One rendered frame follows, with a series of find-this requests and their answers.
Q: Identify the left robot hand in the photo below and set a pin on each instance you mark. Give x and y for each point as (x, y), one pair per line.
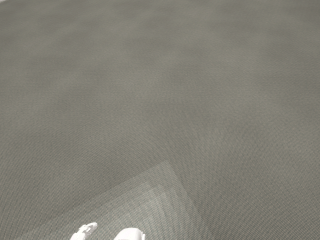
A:
(84, 231)

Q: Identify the left robot thigh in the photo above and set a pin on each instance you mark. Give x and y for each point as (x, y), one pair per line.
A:
(130, 234)

